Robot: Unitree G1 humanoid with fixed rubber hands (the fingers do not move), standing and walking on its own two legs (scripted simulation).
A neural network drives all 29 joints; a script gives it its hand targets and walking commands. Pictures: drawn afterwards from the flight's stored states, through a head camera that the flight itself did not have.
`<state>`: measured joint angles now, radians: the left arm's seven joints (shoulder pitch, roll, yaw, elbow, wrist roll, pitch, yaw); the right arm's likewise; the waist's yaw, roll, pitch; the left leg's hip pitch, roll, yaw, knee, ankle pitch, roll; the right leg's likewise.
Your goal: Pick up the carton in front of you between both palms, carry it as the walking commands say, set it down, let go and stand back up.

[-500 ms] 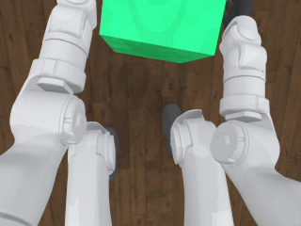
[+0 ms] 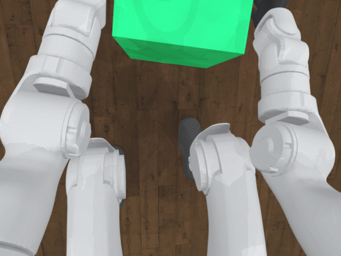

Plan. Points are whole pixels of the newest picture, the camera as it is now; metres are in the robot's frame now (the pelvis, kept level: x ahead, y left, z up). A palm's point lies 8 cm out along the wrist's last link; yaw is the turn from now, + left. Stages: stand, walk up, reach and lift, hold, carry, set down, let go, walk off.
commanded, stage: set down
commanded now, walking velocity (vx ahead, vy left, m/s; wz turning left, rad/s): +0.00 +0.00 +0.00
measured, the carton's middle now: (178, 7) +0.55 -0.09 -0.25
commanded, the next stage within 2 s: none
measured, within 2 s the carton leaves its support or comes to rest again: rests again in 0.40 s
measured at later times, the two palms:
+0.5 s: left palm out of the picture +0.57 +0.06 -0.18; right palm (270, 15) +0.51 -0.25 -0.17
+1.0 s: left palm out of the picture +0.59 +0.11 -0.19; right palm (268, 27) +0.49 -0.26 -0.19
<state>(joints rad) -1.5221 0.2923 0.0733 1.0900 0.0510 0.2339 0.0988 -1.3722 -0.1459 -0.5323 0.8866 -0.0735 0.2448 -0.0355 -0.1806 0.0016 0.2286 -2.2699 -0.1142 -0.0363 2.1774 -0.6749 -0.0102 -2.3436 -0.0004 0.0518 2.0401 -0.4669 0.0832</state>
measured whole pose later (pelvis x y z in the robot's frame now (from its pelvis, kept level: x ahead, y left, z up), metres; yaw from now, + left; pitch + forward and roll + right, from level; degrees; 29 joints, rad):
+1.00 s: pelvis -0.01 -0.01 +0.00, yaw -1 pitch +38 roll -4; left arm -1.63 0.51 -0.16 1.14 -0.18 0.14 0.04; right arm -1.44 -0.29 -0.42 1.13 0.13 0.03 -0.10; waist -0.15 -0.01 0.43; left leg -2.20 -0.12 -0.07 2.22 -0.68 -0.03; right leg -2.27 -0.01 0.01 2.07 -0.46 0.06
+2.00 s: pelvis +0.02 -0.01 +0.21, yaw +0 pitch +48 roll -1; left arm -1.35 0.42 0.13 0.99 0.03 0.26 -0.05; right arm -1.05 -0.13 -0.43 0.65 0.04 0.24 -0.09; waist -0.18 0.05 -0.05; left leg -1.73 -0.06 -0.06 1.37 -0.47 -0.02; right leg -1.80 0.00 0.03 1.26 -0.31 0.04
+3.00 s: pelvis +0.13 -0.01 +0.39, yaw -1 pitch +5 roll -1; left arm 0.13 0.19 0.08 0.50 0.03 0.02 -0.02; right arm 0.23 -0.21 -0.02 0.41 0.03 0.04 0.07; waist -0.04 0.00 0.03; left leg -0.24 0.00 -0.05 0.47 -0.33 -0.01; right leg -0.33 0.02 0.04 0.45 -0.21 0.02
